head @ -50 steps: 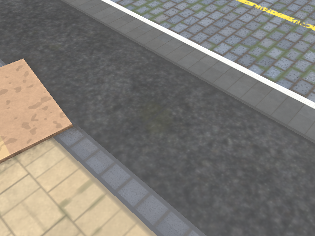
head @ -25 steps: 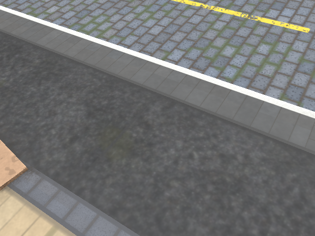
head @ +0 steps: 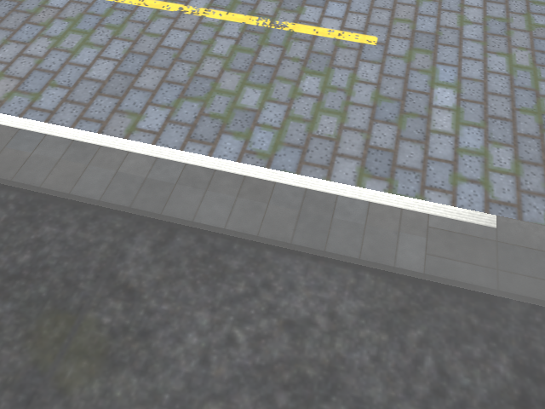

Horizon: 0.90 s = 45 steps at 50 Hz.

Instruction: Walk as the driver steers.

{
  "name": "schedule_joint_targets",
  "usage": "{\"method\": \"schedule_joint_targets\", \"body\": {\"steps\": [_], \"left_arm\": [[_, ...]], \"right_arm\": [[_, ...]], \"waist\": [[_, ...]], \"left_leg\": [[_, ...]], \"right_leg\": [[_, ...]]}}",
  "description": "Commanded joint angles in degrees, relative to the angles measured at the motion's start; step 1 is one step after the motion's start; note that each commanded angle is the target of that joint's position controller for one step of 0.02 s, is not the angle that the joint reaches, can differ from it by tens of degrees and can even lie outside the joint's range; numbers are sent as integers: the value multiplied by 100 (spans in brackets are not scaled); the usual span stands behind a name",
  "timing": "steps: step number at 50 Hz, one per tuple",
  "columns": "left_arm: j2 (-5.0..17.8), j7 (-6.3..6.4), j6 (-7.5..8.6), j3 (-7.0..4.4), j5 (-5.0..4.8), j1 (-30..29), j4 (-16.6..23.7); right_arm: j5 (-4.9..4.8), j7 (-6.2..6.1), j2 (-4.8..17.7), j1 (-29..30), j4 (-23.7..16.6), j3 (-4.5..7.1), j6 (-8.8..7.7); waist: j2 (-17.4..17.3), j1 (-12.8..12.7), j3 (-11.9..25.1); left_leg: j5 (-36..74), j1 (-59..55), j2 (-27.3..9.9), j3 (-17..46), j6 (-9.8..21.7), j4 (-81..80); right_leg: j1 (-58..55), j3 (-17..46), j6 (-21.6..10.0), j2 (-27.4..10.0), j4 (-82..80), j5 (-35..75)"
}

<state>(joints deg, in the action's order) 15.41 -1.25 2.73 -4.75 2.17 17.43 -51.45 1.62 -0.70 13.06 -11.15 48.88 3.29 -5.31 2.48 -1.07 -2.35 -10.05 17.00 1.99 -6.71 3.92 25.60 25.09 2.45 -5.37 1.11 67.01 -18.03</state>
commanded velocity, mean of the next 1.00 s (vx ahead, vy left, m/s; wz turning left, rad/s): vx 0.31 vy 0.00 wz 0.19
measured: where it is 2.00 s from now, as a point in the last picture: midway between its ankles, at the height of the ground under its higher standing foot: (266, 333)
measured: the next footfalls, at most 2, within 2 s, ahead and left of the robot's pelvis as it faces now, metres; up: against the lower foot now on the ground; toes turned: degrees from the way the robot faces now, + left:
right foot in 0.36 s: +0.34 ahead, -0.12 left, +0.00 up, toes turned -7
left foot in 0.82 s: +0.48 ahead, +0.06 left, +0.00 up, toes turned +16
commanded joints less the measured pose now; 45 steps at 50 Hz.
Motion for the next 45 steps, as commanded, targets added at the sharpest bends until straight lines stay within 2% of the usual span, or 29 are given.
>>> {"method": "schedule_joint_targets", "body": {"steps": [1, 5, 9, 13, 15, 16, 17, 18, 19, 20, 21, 22, 23, 24, 25, 27, 30, 33, 36, 39, 40, 41, 42, 43, 44, 45], "left_arm": [[-104, -108, -104, 47, 69, 327, 277], [-94, -170, -102, 113, 51, -490, 542], [-226, -239, -26, 270, 13, -1486, 824], [-129, -194, 18, 297, -14, -2059, 983], [-69, -135, 63, 267, 9, -2003, 969], [-17, -95, 102, 231, 18, -1622, 839], [93, -42, 171, 162, 45, -778, 545], [444, 36, 248, 39, 159, 219, 257], [1048, 130, 274, -109, 291, 945, 213], [1079, 129, 176, -154, 70, 911, 200], [686, 113, 155, -51, -43, 363, 240], [306, 95, 206, 52, -84, -89, 280], [72, 94, 254, 113, -83, -337, 283], [-41, 132, 285, 147, -110, -427, 252], [-68, 160, 312, 157, -112, -419, 222], [50, 203, 372, 138, -142, -269, 163], [99, 268, 339, 138, -143, -264, 140], [163, 325, 260, 140, -142, -211, 96], [375, 347, 179, 73, -142, 15, 27], [535, 380, 54, -9, -139, -1, 42], [561, 385, 0, -28, -154, -28, 56], [589, 363, -55, -45, -141, 85, 50], [462, 334, -90, -14, -103, 274, 266], [196, 294, -201, 38, -170, 371, 536], [276, 287, -288, 62, -47, 191, 474], [251, 275, -306, 55, -92, -151, 547]], "right_arm": [[-66, 54, 228, -666, -4, 7, -228], [-48, 116, 346, -1058, 212, 0, -274], [-108, 122, 415, -1318, 366, -29, -228], [-80, 80, 592, -1853, 637, -15, -128], [-73, 45, 607, -1962, 754, -25, -48], [-77, 32, 662, -1930, 779, -20, -17], [-113, 34, 686, -1830, 776, -25, 17], [-166, 41, 594, -1719, 659, -64, 16], [-321, 89, -4, -1870, 333, -210, 4], [-304, 35, 316, -2112, 446, -73, 52], [-227, 8, 476, -1683, 416, 6, 102], [-194, 16, 269, -1456, 383, -26, 94], [-148, 13, 168, -1420, 441, -12, 148], [-54, 31, 145, -1486, 462, 20, 242], [-5, 57, 71, -1603, 502, 41, 331], [-6, 97, -1, -1590, 435, 85, 436], [6, 145, -28, -1060, 177, 83, 514], [2, 215, -110, -459, -73, -2, 522], [49, 256, 11, -231, -244, -2, 530], [77, 249, 210, -343, -355, 66, 509], [84, 221, 249, -588, -321, 97, 463], [108, 171, 411, -987, -239, 156, 374], [109, 90, 1126, -1285, -306, 332, 298], [-110, 53, 1581, -1244, -349, 477, 425], [-259, 71, 1433, -1152, -446, 457, 517], [-200, 36, 1128, -779, -498, 373, 588]], "waist": [[-630, -4, 236], [-557, 52, -10], [-623, 208, -152], [-697, 387, -272], [-761, 300, -237], [-803, 117, -40], [-666, -277, 393], [-493, -647, 1013], [609, -723, 1901], [653, -605, 2129], [126, -382, 1225], [51, -187, 561], [-35, 7, 284], [63, 185, 158], [96, 298, 192], [168, 437, 307], [375, 442, 151], [451, 289, 81], [372, 160, 222], [358, 205, 299], [201, 323, 426], [-276, 535, 688], [-1278, 557, 1087], [-2038, 378, 1692], [-938, 462, 1608], [-623, 385, 935]], "left_leg": [[720, -791, -1683, 1668, 635, -1562], [1336, -986, -1537, 969, 656, -1767], [1914, -895, -1273, 397, 519, -1789], [2445, -1660, -1549, 451, 573, -1553], [3410, -1953, -1614, 538, 581, -1065], [4110, -2008, -1583, 538, 546, -560], [4263, -1787, -1404, 403, 450, 363], [3063, -786, -1192, 324, 337, 1556], [-67, 1135, -524, -35, 85, 3580], [-1996, 1826, -110, 500, 113, 4599], [-1569, 2006, -436, 833, 134, 4707], [-1230, 1877, -572, 838, 88, 4490], [-1081, 1621, -680, 843, 33, 4240], [-1049, 1392, -722, 809, -48, 4093], [-979, 1190, -662, 740, -99, 4107], [-684, 1226, -544, 644, -158, 4073], [-29, 1518, -570, 497, -210, 3449], [613, 1151, -495, 225, -158, 2167], [506, 874, -364, 44, -32, 1570], [-223, 603, -218, -12, 215, 1195], [-167, 287, -98, -47, 319, 828], [769, -366, -94, 167, 477, 260], [3406, -1318, -1384, 1842, 830, 144], [4426, -2064, -2461, 3796, 2021, -227], [3121, -1743, -2408, 3533, 2001, -510], [1866, -1117, -2126, 3166, 1831, -703]], "right_leg": [[888, 244, 38, -400, 28, 263], [1499, 185, 140, -385, -823, 1008], [942, -503, 203, -381, -2428, 1777], [779, -760, 80, -303, -3149, 1345], [410, -808, -53, -123, -3456, 853], [-126, -841, -134, 51, -3664, 703], [-1214, -867, -254, 185, -4098, 962], [-2784, -243, -453, -411, -4108, 950], [-4591, 2042, -894, -2312, -4333, 501], [-4427, 3268, -1205, -2827, -4904, 628], [-3618, 2322, -1023, -2511, -4984, 1129], [-2760, 1500, -853, -2253, -5161, 2151], [-2242, 860, -615, -1979, -5241, 2924], [-1873, 371, -481, -1791, -5229, 3609], [-1675, 19, -414, -1707, -5185, 4188], [-1669, -398, -413, -1652, -5144, 4989], [-1582, -952, -406, -1513, -5184, 4849], [-1508, -1409, -373, -1373, -5046, 4562], [-1874, -1439, -383, -1586, -4634, 4578], [-2108, -1380, -296, -1780, -3833, 4762], [-2103, -1448, -192, -1717, -3197, 4646], [-1872, -1581, 70, -1468, -2149, 4015], [-794, -1695, 413, -952, -499, 1408], [575, -974, 634, 234, 896, -2117], [754, -234, 655, -164, 1074, -1997], [926, -178, 654, -245, 984, -1522]]}}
